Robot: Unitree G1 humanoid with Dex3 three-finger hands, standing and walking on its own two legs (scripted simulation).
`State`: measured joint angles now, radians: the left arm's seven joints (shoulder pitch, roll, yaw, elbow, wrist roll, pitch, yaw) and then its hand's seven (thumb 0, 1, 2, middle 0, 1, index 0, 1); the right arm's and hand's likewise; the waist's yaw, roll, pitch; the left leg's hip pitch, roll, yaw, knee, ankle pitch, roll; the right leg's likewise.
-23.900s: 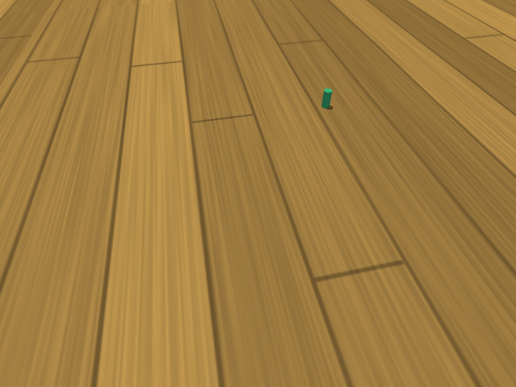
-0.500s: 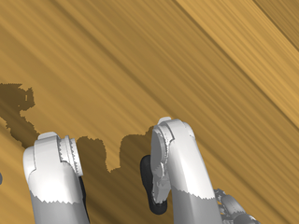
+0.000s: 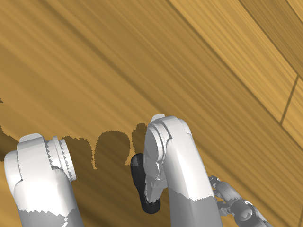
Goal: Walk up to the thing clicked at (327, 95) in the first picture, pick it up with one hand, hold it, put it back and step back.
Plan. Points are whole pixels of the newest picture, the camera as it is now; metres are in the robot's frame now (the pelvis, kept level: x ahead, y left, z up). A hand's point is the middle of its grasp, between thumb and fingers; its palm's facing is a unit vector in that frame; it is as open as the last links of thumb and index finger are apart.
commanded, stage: lower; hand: left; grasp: from the side
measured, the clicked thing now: out of the picture +0.45 +0.39 -0.17
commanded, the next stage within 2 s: loosen in 1.04 s
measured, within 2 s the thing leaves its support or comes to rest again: rests again in 1.92 s
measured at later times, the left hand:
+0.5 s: hand out of the picture +0.47 +0.38 -0.16, palm faces +0.58 -0.81 -0.04, open 4.6 cm
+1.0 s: hand out of the picture +0.46 +0.38 -0.17, palm faces +0.57 -0.82 -0.03, open 4.5 cm
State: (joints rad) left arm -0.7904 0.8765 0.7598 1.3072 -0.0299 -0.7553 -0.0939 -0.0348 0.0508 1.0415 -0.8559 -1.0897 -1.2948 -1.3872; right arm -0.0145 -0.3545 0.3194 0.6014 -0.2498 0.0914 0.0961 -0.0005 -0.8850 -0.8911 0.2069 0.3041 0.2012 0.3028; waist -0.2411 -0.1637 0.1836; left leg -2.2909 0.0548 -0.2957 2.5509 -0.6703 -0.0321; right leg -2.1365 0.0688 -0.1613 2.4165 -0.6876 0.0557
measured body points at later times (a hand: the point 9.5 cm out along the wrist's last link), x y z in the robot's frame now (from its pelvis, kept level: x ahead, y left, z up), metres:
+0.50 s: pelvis +0.00 +0.01 -0.01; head +0.26 +0.16 +0.32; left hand +0.43 +0.42 -0.15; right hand +0.12 -0.26 -0.06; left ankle +0.08 +0.14 -0.27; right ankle +0.11 -0.12 -0.27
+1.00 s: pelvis -0.01 +0.01 -0.01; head +0.25 +0.18 +0.32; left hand +0.42 +0.42 -0.16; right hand +0.15 -0.25 -0.04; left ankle +0.08 +0.14 -0.27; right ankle +0.11 -0.12 -0.27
